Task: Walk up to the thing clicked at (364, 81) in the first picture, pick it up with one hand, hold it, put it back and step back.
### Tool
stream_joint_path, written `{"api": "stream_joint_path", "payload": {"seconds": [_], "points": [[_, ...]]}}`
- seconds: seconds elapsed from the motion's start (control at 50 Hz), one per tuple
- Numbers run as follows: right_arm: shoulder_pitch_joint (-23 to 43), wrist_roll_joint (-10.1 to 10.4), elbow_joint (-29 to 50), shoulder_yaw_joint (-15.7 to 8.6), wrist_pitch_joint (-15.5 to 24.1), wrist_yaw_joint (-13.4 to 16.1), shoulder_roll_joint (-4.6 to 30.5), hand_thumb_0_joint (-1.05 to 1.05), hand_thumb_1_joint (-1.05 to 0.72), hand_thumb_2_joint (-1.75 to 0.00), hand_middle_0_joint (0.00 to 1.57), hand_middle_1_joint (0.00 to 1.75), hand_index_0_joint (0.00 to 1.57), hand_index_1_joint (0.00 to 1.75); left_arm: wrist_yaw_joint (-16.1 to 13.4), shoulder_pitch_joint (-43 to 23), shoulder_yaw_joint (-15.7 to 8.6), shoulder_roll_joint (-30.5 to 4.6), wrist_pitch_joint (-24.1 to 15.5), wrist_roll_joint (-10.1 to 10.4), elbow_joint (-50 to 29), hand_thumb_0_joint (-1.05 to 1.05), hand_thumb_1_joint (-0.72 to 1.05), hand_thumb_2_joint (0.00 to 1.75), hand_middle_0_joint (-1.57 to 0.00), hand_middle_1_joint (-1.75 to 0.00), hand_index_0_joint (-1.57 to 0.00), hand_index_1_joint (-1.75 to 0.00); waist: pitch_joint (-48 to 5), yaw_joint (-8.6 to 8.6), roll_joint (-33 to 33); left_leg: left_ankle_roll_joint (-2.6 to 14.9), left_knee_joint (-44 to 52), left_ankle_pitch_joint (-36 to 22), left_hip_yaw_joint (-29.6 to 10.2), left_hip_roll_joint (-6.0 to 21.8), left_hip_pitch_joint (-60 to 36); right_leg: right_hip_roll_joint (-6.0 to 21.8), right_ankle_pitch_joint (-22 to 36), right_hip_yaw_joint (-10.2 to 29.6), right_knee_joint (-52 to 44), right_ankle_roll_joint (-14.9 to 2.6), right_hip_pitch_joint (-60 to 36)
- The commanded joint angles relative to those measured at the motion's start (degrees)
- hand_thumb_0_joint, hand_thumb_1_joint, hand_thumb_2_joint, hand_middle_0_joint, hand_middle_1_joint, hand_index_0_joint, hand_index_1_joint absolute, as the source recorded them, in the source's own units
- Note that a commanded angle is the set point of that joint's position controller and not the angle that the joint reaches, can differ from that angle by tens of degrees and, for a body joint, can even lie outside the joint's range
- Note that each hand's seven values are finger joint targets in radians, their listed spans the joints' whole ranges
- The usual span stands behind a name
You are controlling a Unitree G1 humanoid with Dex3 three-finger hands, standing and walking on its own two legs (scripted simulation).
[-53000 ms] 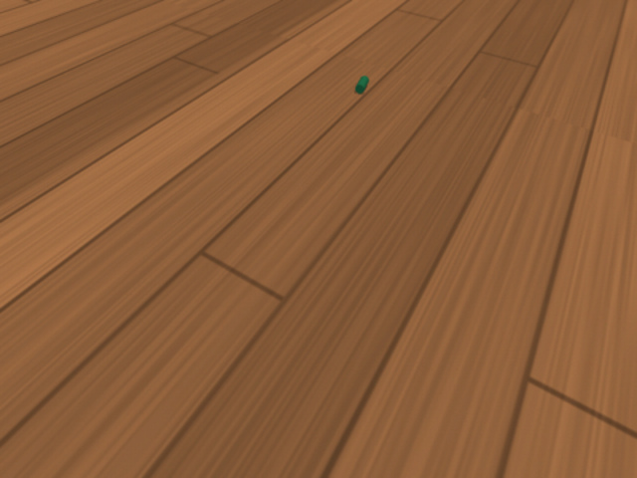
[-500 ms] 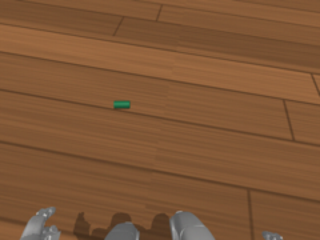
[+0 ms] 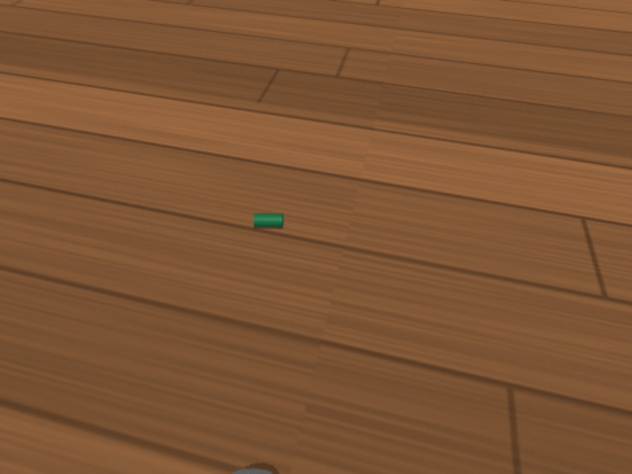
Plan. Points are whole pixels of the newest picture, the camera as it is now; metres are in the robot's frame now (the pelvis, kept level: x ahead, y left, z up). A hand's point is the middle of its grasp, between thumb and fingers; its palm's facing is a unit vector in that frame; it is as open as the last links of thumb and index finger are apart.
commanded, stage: step back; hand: left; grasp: from above
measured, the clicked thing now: (268, 220) +1.11 +0.25 -0.73
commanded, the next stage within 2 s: stand in 0.68 s
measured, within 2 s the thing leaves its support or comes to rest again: neither
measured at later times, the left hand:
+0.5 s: hand (145, 464) +0.14 +0.25 -0.15, palm faces +0.02 -0.94 -0.34, open 7.4 cm
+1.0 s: hand (142, 468) +0.13 +0.25 -0.14, palm faces -0.02 -0.95 -0.33, open 7.4 cm
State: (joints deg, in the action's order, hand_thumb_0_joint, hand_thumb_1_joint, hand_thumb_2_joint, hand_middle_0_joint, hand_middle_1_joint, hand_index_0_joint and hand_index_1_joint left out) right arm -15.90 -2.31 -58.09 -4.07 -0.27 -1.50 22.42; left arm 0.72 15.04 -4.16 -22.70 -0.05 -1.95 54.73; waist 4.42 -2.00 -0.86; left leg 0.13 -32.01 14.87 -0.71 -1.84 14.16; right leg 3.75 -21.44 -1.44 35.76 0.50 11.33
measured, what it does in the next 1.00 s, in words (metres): steps on the spot: right foot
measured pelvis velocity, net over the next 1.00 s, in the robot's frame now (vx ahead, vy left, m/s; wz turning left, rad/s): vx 0.04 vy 0.00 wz -0.01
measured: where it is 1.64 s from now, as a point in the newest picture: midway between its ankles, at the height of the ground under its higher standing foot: outside the picture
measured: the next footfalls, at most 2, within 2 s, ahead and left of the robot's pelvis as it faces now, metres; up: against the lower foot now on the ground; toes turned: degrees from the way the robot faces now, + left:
right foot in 0.26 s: +0.09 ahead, -0.14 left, +0.00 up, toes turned -2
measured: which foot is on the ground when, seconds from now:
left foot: down 0.00-1.00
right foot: down 0.00-0.00, up 0.02-0.24, down 0.26-1.00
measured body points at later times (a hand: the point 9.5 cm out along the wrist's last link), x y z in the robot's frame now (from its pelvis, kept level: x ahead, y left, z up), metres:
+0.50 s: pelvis +0.04 +0.00 +0.00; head +0.05 +0.00 +0.45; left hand +0.14 +0.30 -0.12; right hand +0.11 -0.31 -0.13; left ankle +0.04 +0.12 -0.73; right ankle +0.05 -0.14 -0.73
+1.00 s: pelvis +0.04 +0.00 +0.02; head +0.06 +0.01 +0.47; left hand +0.13 +0.30 -0.12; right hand +0.15 -0.30 -0.10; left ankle +0.04 +0.12 -0.73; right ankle +0.05 -0.14 -0.73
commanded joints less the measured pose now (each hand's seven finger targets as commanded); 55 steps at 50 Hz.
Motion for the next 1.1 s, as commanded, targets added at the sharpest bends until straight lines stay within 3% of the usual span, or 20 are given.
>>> {"api": "stream_joint_path", "payload": {"seconds": [0.0,0.04,0.12,0.16,0.2,0.22,0.24,0.26,0.28,0.3,0.36,0.38,0.4,0.42,0.44,0.52,0.56,0.66,0.72,1.08], "points": [[-3.06,0.35,5.16,-5.02,3.43,1.47,19.53,0.00,-0.90,-0.90,0.20,0.30,0.20,0.30,-0.76,-8.60,-1.99,-12.55,-1.08,0.76,-5.91,0.00,0.90,0.90,-0.20,-0.30,-0.20,-0.30,-1.93,5.52,8.41,14.82,19.45,21.73,-33.40,22.43,-7.04,-2.32,-13.21,3.11,17.36,-2.60,18.23],[-0.36,0.20,6.10,-4.04,3.72,1.82,16.00,0.00,-0.90,-0.90,0.20,0.30,0.20,0.30,-0.61,-6.46,-1.70,-11.65,-1.39,0.85,-5.34,0.00,0.90,0.90,-0.20,-0.30,-0.20,-0.30,-0.64,3.20,5.24,14.10,16.51,10.79,-26.56,19.40,-9.26,-0.66,-9.16,6.30,19.61,-2.90,21.12],[3.46,0.10,6.96,-3.19,3.53,1.75,13.47,0.00,-0.90,-0.90,0.20,0.30,0.20,0.30,0.18,-3.91,-1.62,-10.02,-1.87,0.90,-3.20,0.00,0.90,0.90,-0.20,-0.30,-0.20,-0.30,-0.73,2.26,9.51,10.88,13.94,0.32,-14.99,14.61,-1.35,-0.87,-4.82,2.19,8.94,-1.75,11.36],[5.36,0.13,7.31,-2.58,3.03,1.79,12.93,0.00,-0.90,-0.90,0.20,0.30,0.20,0.30,0.08,-3.93,-1.69,-9.54,-1.90,1.00,-2.41,0.00,0.90,0.90,-0.20,-0.30,-0.20,-0.30,-1.12,1.72,10.68,8.94,12.68,1.15,-11.58,12.59,5.15,-2.34,-0.52,0.38,2.24,-1.55,3.01],[8.84,0.93,7.97,-1.61,1.94,1.70,11.58,0.00,-0.90,-0.90,0.20,0.30,0.20,0.30,-0.70,-0.83,-1.80,-9.09,-2.16,0.88,-0.34,0.00,0.90,0.90,-0.20,-0.30,-0.20,-0.30,-2.88,-0.96,9.36,6.46,6.95,2.46,-9.08,10.87,8.72,-4.33,6.55,-1.45,-7.57,-1.49,-5.45],[9.09,1.35,8.04,-0.66,1.61,1.76,9.04,0.00,-0.90,-0.90,0.20,0.30,0.20,0.30,-1.16,-0.54,-1.99,-10.13,-2.47,0.48,0.11,0.00,0.90,0.90,-0.20,-0.30,-0.20,-0.30,-3.94,-1.80,5.31,4.35,2.77,3.44,-7.47,9.03,11.60,-3.30,8.90,1.25,-10.34,-1.82,-9.70],[8.01,1.68,8.07,0.34,1.58,1.89,6.22,0.00,-0.90,-0.90,0.20,0.30,0.20,0.30,-1.61,-0.76,-2.72,-12.75,-2.97,-0.06,-0.15,0.00,0.90,0.90,-0.20,-0.30,-0.20,-0.30,-4.83,-1.55,-2.66,2.01,-4.96,3.75,-5.24,5.27,14.35,3.91,6.76,13.12,-15.07,-3.51,-11.23],[7.14,1.47,7.52,0.30,1.14,2.25,5.80,0.00,-0.90,-0.90,0.20,0.30,0.20,0.30,-1.77,-3.15,-3.11,-17.03,-3.32,-0.08,-0.78,0.00,0.90,0.90,-0.20,-0.30,-0.20,-0.30,-3.82,-1.00,-9.04,0.35,-11.21,13.58,-4.09,0.68,14.12,14.87,-3.37,27.48,-21.38,-9.39,-3.26],[5.43,1.06,5.32,-0.98,0.94,2.58,9.27,0.00,-0.90,-0.90,0.20,0.30,0.20,0.30,-1.44,-8.90,-3.06,-18.26,-3.27,-0.11,-2.43,0.00,0.90,0.90,-0.20,-0.30,-0.20,-0.30,-1.43,0.49,-7.44,-0.65,-15.85,17.97,-4.29,2.49,6.93,19.04,-5.40,30.16,-20.46,-14.42,6.63],[3.87,1.19,4.14,-1.05,1.20,2.46,9.92,0.00,-0.90,-0.90,0.20,0.30,0.20,0.30,-1.45,-11.20,-2.55,-15.99,-3.36,0.32,-3.17,0.00,0.90,0.90,-0.20,-0.30,-0.20,-0.30,-1.21,1.88,-4.26,-0.49,-14.21,16.19,-4.49,3.16,6.05,16.88,-0.29,25.74,-17.79,-14.27,5.71],[2.15,1.42,1.51,-0.64,1.97,2.06,8.48,0.00,-0.90,-0.90,0.20,0.30,0.20,0.30,-1.42,-13.65,-1.49,-13.51,-3.00,0.58,-2.13,0.00,0.90,0.90,-0.20,-0.30,-0.20,-0.30,-3.19,3.58,-7.04,0.68,0.47,4.07,-1.31,3.27,-1.46,9.82,8.57,13.30,-13.08,-7.84,6.94],[1.52,0.92,0.77,-0.81,2.31,2.16,8.58,0.00,-0.90,-0.90,0.20,0.30,0.20,0.30,-1.16,-13.85,-1.05,-12.48,-2.67,0.77,-1.98,0.00,0.90,0.90,-0.20,-0.30,-0.20,-0.30,-4.68,3.80,-6.33,1.04,6.05,-1.57,-2.73,3.73,-4.93,7.91,14.94,10.66,-9.94,-5.72,6.60],[3.29,0.54,0.96,-0.94,2.61,2.37,9.45,0.00,-0.90,-0.90,0.20,0.30,0.20,0.30,-1.08,-12.99,-0.44,-10.69,-2.57,1.14,-1.76,0.00,0.90,0.90,-0.20,-0.30,-0.20,-0.30,-5.91,2.82,-3.21,1.89,8.58,-9.80,-6.97,7.35,-6.59,5.41,19.46,7.78,-6.59,-3.85,5.93],[6.81,0.53,1.55,-0.85,2.93,2.40,10.81,0.00,-0.90,-0.90,0.20,0.30,0.20,0.30,-0.97,-11.92,-0.02,-9.32,-2.31,1.85,-1.01,0.00,0.90,0.90,-0.20,-0.30,-0.20,-0.30,-6.21,0.88,-0.03,3.52,9.97,-10.45,-11.82,10.88,-3.23,1.92,14.77,5.47,-6.30,-2.08,3.61],[10.03,1.12,1.69,-0.79,2.94,2.11,12.23,0.00,-0.90,-0.90,0.20,0.30,0.20,0.30,-1.06,-12.29,-0.37,-10.10,-2.35,2.12,-0.21,0.00,0.90,0.90,-0.20,-0.30,-0.20,-0.30,-4.78,-0.09,1.85,4.71,8.91,-10.03,-11.91,11.40,1.71,0.37,9.40,4.13,-7.42,-1.53,-0.71],[10.10,1.38,-0.42,0.08,2.77,2.43,9.96,0.00,-0.90,-0.90,0.20,0.30,0.20,0.30,-1.43,-12.78,-0.44,-11.10,-2.81,1.93,1.63,0.00,0.90,0.90,-0.20,-0.30,-0.20,-0.30,-7.72,0.98,1.99,1.89,6.64,-20.28,-5.58,7.88,-1.63,3.39,24.16,5.39,-8.87,-3.14,-6.66],[10.33,1.48,-1.10,-0.01,2.59,2.48,9.82,0.00,-0.90,-0.90,0.20,0.30,0.20,0.30,-1.55,-12.88,-0.16,-10.83,-2.69,2.02,1.91,0.00,0.90,0.90,-0.20,-0.30,-0.20,-0.30,-9.94,1.00,3.21,1.81,6.55,-24.86,-5.16,8.06,-5.03,3.61,26.49,4.62,-8.75,-3.23,-6.72],[12.83,2.06,-1.23,0.69,2.30,2.23,9.24,0.00,-0.90,-0.90,0.20,0.30,0.20,0.30,-1.30,-13.63,1.45,-8.06,-1.90,2.12,4.48,0.00,0.90,0.90,-0.20,-0.30,-0.20,-0.30,-6.98,1.82,1.92,1.83,12.54,-16.64,-7.14,9.12,-5.09,2.96,21.09,5.09,-13.12,-2.08,-5.49],[13.89,2.01,-1.91,0.56,2.56,2.13,9.53,0.00,-0.90,-0.90,0.20,0.30,0.20,0.30,-1.29,-14.22,1.62,-8.53,-1.98,1.86,4.86,0.00,0.90,0.90,-0.20,-0.30,-0.20,-0.30,-7.85,1.64,2.64,1.17,13.12,-21.17,-6.47,9.24,-6.71,3.26,23.98,4.59,-14.21,-1.81,-7.86],[15.68,2.00,-3.43,1.07,2.44,1.58,9.20,0.00,-0.90,-0.90,0.20,0.30,0.20,0.30,-1.22,-12.52,2.22,-9.26,-2.45,1.34,7.09,0.00,0.90,0.90,-0.20,-0.30,-0.20,-0.30,-6.52,1.82,1.69,0.78,17.58,-12.87,-4.94,8.96,-8.76,3.92,19.11,5.15,-19.56,-1.10,-6.56]]}}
